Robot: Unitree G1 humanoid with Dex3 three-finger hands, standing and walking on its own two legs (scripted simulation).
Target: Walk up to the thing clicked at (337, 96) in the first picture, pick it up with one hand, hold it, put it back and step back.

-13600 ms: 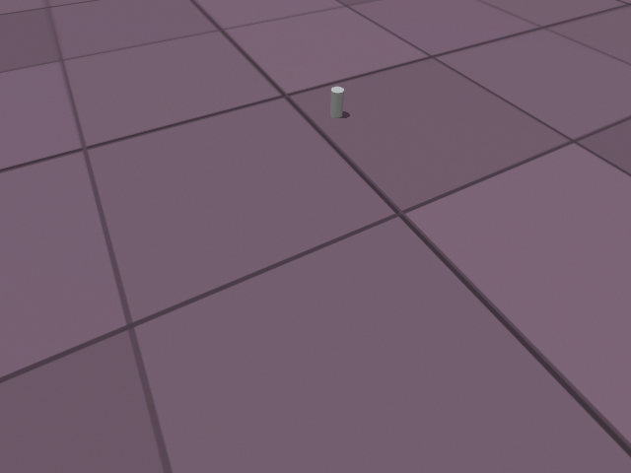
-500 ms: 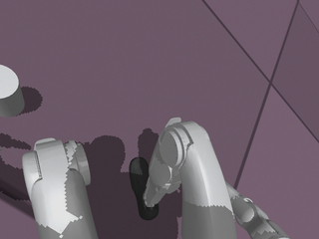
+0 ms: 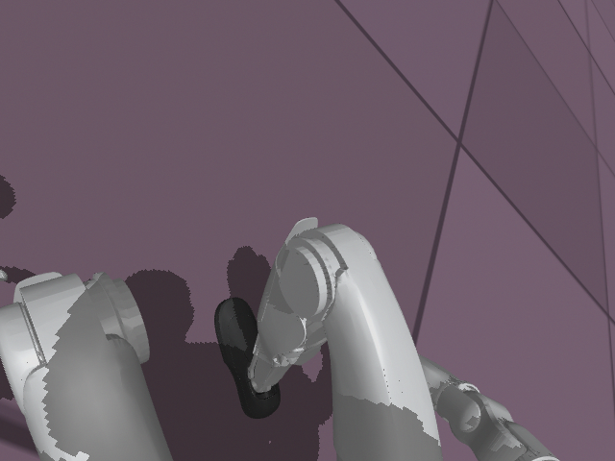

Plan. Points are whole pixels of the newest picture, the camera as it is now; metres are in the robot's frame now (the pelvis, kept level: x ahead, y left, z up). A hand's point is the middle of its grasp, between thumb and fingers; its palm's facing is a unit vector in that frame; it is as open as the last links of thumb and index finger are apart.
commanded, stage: close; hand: left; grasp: from the side
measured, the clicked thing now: out of the picture +0.47 +0.27 -0.21
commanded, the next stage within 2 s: settle in 0.68 s
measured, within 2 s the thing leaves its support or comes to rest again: leaves its support in 1.24 s
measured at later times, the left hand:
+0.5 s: hand out of the picture +0.46 +0.27 -0.17, palm faces +0.35 -0.94 +0.00, open 11.8 cm
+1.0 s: hand out of the picture +0.46 +0.27 -0.17, palm faces +0.36 -0.93 -0.01, open 10.3 cm
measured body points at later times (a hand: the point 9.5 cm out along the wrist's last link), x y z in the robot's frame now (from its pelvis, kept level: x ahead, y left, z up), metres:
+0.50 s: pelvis +0.01 +0.00 +0.00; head +0.24 +0.19 +0.33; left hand +0.43 +0.32 -0.17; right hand +0.16 -0.24 -0.03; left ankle +0.09 +0.11 -0.25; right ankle +0.17 -0.12 -0.25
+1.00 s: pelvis +0.01 +0.00 +0.00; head +0.25 +0.19 +0.33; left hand +0.44 +0.32 -0.17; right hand +0.15 -0.25 -0.03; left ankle +0.09 +0.11 -0.25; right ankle +0.17 -0.12 -0.25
